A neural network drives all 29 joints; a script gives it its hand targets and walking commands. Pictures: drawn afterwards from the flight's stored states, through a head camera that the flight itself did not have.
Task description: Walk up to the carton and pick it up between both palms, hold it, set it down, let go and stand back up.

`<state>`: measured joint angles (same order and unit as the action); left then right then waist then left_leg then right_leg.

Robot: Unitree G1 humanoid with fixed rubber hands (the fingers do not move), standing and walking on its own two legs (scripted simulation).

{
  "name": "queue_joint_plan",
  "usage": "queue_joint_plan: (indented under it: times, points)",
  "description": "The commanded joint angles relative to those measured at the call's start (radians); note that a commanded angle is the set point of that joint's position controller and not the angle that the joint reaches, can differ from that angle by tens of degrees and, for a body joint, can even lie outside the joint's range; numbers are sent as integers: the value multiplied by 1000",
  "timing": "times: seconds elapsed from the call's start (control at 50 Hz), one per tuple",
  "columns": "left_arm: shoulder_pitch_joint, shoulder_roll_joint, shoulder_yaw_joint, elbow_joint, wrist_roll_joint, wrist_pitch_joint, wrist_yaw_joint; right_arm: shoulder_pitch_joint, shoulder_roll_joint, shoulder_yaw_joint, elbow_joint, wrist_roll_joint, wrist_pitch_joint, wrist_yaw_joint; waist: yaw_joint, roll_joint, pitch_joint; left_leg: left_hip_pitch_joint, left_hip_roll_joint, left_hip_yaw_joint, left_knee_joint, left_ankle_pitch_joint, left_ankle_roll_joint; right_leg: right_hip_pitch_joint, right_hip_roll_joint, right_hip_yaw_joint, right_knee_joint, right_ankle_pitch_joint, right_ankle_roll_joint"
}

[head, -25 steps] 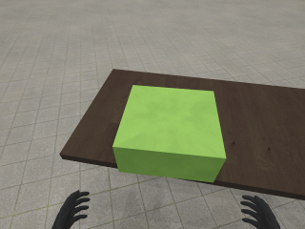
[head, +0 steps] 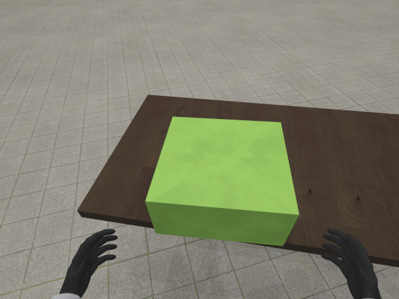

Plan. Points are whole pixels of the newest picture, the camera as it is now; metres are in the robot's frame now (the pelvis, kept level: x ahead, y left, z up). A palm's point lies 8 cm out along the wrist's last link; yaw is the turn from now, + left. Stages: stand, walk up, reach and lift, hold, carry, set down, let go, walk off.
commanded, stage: reach and lift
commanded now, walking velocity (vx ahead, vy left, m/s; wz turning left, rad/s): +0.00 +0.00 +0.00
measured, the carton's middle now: (221, 174) +0.45 -0.02 -0.02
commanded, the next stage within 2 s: none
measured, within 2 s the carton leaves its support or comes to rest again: neither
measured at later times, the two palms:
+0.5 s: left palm (92, 218) +0.27 +0.24 +0.06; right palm (357, 240) +0.25 -0.26 +0.04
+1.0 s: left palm (101, 173) +0.35 +0.23 +0.11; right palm (360, 190) +0.32 -0.27 +0.10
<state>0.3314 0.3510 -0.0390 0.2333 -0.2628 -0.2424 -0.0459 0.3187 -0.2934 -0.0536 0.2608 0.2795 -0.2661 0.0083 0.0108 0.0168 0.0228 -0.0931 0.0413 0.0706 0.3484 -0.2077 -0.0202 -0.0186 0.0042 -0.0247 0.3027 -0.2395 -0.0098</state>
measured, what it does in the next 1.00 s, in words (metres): stands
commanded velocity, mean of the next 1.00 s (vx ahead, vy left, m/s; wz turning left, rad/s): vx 0.00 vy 0.00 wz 0.00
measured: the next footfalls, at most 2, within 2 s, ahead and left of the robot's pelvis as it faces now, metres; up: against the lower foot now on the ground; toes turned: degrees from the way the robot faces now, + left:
none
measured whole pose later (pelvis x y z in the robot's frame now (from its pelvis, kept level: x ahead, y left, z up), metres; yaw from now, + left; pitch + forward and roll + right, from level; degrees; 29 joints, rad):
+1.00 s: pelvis +0.00 +0.00 +0.00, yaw -1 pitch +2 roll +0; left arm -0.31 0.38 0.11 0.28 -0.25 0.25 -0.05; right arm -0.26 -0.44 -0.02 0.34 0.42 0.07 -0.03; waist -0.03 0.00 0.00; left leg -0.17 0.05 0.08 0.30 -0.17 -0.02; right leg -0.12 0.01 -0.01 0.28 -0.21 -0.01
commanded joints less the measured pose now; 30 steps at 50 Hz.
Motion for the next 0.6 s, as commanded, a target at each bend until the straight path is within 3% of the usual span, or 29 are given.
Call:
queue_joint_plan:
  times: [0.0, 0.02, 0.08, 0.18, 0.2, 0.24, 0.26, 0.3, 0.36, 0.44, 0.46, 0.5, 0.58]
  points:
    - [-141, 147, 67, -48, -19, -1, 1, -95, -100, -47, -73, 21, 20, -15, -14, -23, -9, 159, -42, -70, 3, 256, -20, -193, -5, 60, -64, 178, -3]
    - [-173, 136, 67, -49, -29, 10, 2, -110, -100, -51, -78, 19, 33, -15, -2, -12, -14, 152, -41, -63, -2, 259, -18, -208, -4, 62, -70, 160, -7]
    - [-232, 140, 52, -64, -36, 55, 4, -172, -99, -45, -106, 34, 75, -13, -6, -7, -27, 177, -39, -64, -10, 241, -13, -216, -3, 61, -84, 125, -6]
    - [-375, 176, 71, -55, -70, 110, 7, -297, -129, -74, -186, 3, 141, -21, -3, -46, -88, 119, -42, -56, -32, 160, 3, -211, -5, 63, -77, 81, 2]
    - [-396, 180, 75, -44, -66, 123, 13, -315, -135, -82, -182, 4, 152, -19, 15, -28, -93, 116, -44, -51, -32, 151, 3, -228, -9, 68, -72, 70, 3]
    - [-419, 175, 81, -15, -68, 147, 12, -332, -130, -88, -166, -1, 179, -21, 4, -29, -99, 101, -42, -48, -37, 123, 8, -238, -11, 71, -76, 43, -3]
    - [-469, 173, 71, -15, -65, 157, 12, -353, -125, -73, -132, 9, 193, -20, 7, 0, -88, 107, -36, -50, -46, 122, 5, -255, -11, 67, -75, 37, -8]
    - [-529, 171, 74, 16, -63, 192, 13, -415, -141, -67, -102, 25, 229, -14, -1, -15, -111, 118, -34, -54, -43, 124, 11, -257, -9, 64, -77, 31, -10]
    - [-540, 154, 96, 38, -50, 254, -1, -413, -159, -47, -46, 47, 277, -17, -10, -25, -84, 145, -36, -56, -46, 179, 17, -241, 1, 64, -83, 86, -4]
    - [-624, 158, 125, -29, -33, 308, -8, -535, -211, -67, -101, 67, 273, -26, -10, -14, -202, 188, -38, -60, -15, 318, -7, -206, 20, 49, -64, 224, -1]
    - [-590, 146, 128, -45, -29, 314, -8, -501, -213, -59, -87, 72, 268, -23, -16, -14, -225, 224, -37, -62, -10, 347, -12, -194, 19, 45, -67, 250, 1]
    - [-649, 156, 135, -89, -32, 321, 0, -578, -235, -75, -137, 74, 259, -23, -15, -9, -256, 219, -40, -65, -4, 355, -15, -212, 26, 38, -60, 257, 4]
    - [-696, 151, 142, -39, -23, 358, 9, -619, -257, -76, -85, 76, 277, -10, -14, -28, -255, 201, -41, -55, -8, 340, -5, -214, 26, 32, -58, 256, 8]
